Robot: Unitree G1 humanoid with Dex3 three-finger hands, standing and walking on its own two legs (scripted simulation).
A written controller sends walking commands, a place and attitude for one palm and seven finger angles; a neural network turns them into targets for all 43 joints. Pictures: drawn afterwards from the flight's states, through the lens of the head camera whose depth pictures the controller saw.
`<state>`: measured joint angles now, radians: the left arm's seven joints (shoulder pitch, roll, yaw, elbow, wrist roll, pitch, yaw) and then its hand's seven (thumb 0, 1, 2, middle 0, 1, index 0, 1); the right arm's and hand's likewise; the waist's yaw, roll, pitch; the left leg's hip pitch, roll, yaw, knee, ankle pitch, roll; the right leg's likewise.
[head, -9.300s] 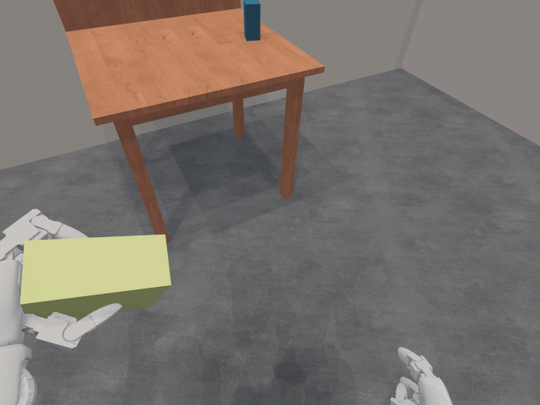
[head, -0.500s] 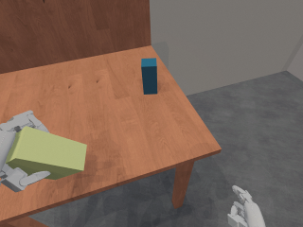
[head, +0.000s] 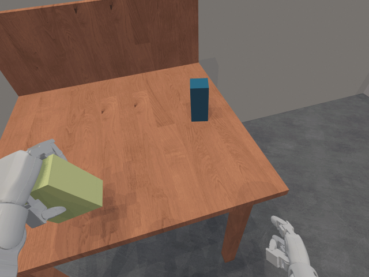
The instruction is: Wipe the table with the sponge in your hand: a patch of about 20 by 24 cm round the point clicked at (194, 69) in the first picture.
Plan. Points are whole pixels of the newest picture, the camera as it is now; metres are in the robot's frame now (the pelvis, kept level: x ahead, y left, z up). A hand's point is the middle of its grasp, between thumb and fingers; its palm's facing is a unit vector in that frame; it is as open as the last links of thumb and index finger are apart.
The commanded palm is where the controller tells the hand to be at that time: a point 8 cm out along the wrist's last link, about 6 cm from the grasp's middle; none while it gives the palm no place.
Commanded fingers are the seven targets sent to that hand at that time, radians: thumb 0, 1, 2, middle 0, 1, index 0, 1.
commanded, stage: turn the palm down, sponge in hand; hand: left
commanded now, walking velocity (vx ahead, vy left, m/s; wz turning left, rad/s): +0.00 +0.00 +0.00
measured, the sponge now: (65, 195) +0.22 +0.28 +0.10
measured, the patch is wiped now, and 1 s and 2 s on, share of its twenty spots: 0.00 0.00 0.00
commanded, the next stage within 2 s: move the sponge above the wiping area in 0.90 s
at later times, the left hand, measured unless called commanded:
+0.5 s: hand (52, 193) +0.21 +0.27 +0.14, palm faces +0.08 -0.09 -0.99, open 10.0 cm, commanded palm +0.17 +0.26 +0.21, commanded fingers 0.00 0.10 1.30 -1.20 -1.60 -1.20 -1.60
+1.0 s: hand (57, 192) +0.21 +0.27 +0.14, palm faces +0.09 -0.08 -0.99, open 10.0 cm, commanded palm +0.18 +0.26 +0.20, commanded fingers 0.00 0.10 1.30 -1.20 -1.60 -1.20 -1.60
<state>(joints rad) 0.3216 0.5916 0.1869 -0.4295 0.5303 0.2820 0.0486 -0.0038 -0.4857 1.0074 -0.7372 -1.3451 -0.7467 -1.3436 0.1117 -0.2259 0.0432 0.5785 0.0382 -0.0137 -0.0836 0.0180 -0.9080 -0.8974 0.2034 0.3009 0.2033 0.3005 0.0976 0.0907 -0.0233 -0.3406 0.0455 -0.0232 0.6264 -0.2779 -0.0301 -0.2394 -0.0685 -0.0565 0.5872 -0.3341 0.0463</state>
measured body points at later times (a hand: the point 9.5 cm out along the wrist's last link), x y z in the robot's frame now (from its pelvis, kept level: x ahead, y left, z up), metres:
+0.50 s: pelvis -0.01 -0.02 +0.01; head -0.02 -0.06 +0.46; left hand +0.20 +0.27 +0.19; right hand +0.25 -0.20 -0.06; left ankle +0.03 +0.14 -0.73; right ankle -0.02 -0.15 -0.73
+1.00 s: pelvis -0.01 -0.02 +0.01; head -0.03 -0.07 +0.46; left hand +0.20 +0.27 +0.19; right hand +0.25 -0.22 -0.06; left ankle +0.03 +0.14 -0.73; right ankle -0.02 -0.15 -0.73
